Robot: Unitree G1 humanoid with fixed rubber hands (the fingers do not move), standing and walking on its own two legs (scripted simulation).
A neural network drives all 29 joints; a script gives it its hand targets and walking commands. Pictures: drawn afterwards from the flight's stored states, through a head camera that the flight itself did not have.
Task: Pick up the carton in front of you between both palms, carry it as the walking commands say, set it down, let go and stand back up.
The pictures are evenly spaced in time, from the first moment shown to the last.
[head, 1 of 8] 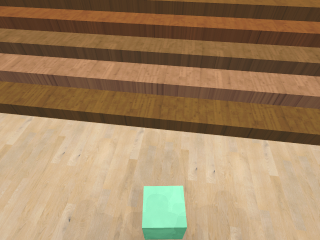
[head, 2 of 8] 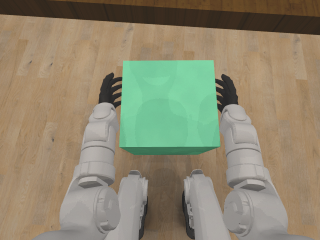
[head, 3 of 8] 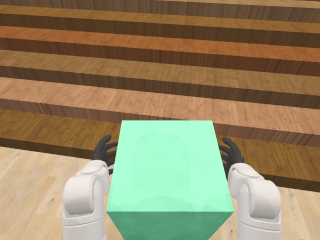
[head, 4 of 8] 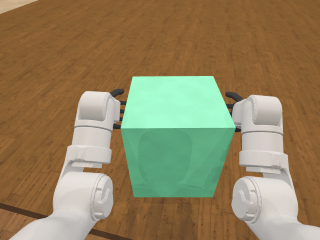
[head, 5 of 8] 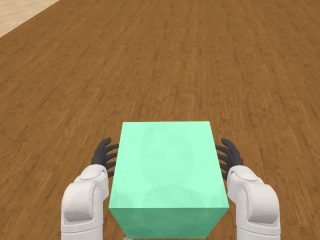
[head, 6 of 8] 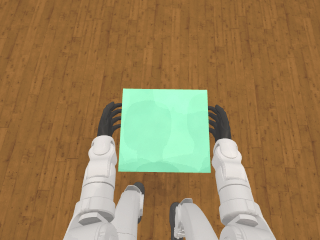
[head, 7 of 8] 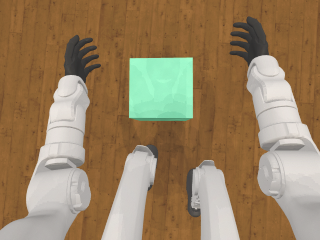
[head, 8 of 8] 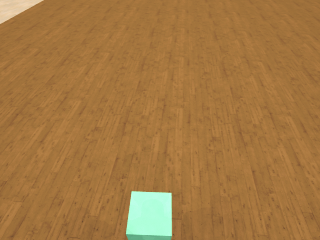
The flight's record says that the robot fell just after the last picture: no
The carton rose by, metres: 1.77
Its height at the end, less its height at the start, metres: +1.01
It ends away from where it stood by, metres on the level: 5.14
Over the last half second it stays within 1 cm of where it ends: yes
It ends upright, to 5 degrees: yes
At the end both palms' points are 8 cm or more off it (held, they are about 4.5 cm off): yes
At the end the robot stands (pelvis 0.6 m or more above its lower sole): yes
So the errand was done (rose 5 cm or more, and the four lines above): yes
